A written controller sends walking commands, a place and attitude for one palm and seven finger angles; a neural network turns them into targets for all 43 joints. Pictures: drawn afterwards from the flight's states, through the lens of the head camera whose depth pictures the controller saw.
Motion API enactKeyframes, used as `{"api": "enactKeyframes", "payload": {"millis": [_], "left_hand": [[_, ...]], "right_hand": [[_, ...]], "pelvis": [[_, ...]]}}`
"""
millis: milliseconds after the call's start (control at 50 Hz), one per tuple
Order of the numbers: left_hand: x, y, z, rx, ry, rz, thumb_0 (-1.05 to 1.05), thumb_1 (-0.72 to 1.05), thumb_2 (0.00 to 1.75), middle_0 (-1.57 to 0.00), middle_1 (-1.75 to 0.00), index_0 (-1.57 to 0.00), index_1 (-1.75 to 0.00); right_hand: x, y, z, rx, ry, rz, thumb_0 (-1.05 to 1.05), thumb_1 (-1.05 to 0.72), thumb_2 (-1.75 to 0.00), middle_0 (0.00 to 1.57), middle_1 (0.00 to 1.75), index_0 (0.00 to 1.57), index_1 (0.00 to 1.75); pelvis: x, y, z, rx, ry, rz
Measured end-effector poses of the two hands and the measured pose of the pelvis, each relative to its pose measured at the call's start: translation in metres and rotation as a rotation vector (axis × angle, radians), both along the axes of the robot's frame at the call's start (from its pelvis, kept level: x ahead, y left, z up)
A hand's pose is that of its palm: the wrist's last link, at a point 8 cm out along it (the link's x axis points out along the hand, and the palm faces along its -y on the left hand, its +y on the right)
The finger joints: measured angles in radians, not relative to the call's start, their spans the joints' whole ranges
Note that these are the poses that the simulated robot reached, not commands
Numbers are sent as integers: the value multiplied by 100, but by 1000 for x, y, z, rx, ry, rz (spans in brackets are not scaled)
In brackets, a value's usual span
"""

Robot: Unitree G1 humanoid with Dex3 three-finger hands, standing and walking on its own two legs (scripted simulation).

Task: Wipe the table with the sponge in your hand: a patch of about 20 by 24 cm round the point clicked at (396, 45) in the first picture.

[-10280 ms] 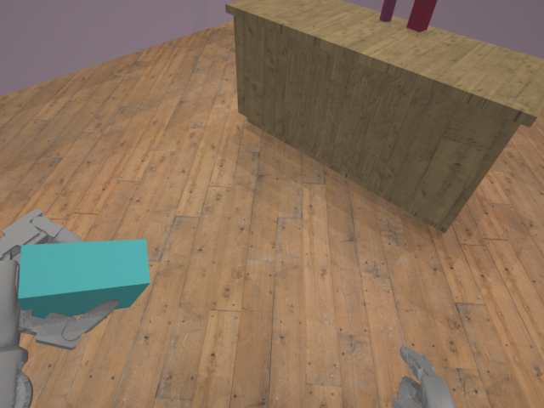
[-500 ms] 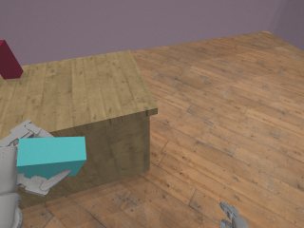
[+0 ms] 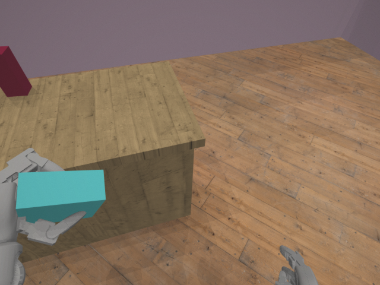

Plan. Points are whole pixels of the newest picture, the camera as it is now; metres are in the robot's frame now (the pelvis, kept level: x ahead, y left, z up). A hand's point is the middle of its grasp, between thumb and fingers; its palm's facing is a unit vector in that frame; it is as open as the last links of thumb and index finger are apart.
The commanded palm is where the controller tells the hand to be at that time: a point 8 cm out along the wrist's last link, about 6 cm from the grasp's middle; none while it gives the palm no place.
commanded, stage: come to a stop and stand still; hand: left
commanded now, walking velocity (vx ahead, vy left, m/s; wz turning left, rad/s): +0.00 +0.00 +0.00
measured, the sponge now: (73, 197) +0.22 +0.21 +0.13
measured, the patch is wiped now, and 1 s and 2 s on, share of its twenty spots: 0.00 0.00 0.00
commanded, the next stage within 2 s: look again from close up in 0.48 s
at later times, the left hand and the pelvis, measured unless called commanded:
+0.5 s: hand (57, 178) +0.24 +0.24 +0.15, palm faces +0.37 -0.83 -0.41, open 9.4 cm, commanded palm +0.19 +0.28 +0.18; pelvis +0.03 +0.00 +0.00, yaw +0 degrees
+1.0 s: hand (37, 187) +0.23 +0.28 +0.14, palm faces +0.33 -0.85 -0.42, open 9.4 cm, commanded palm +0.18 +0.30 +0.18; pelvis +0.01 +0.02 +0.00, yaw +0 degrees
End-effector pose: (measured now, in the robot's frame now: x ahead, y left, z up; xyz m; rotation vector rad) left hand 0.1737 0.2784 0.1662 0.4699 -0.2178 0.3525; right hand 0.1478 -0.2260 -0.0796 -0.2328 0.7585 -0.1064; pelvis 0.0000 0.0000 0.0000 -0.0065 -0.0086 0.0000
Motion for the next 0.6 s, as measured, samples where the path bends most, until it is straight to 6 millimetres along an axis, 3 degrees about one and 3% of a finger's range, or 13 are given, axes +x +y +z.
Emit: {"api": "enactKeyframes", "payload": {"millis": [100,280,580,600], "left_hand": [[10,4,5,16,-8,-4,-1,-43,100,-82,-134,-82,-133],[24,7,-3,-10,24,10,-1,-43,99,-82,-134,-82,-133],[29,1,5,12,4,-12,-1,-43,99,-82,-134,-82,-133],[31,4,12,85,-2,-20,-1,-43,99,-82,-134,-82,-133]], "right_hand": [[16,6,2,12,-17,2,1,-91,-90,20,30,21,30],[34,10,1,13,-8,8,1,-91,-90,20,30,21,30],[39,3,1,11,-7,-9,1,-91,-90,20,30,21,30],[37,3,1,4,-11,5,1,-91,-90,20,30,21,30]], "pelvis": [[10,3,0,-1,9,-1],[24,5,0,-2,19,2],[29,1,-1,-2,21,5],[26,0,-1,-6,19,8]]}}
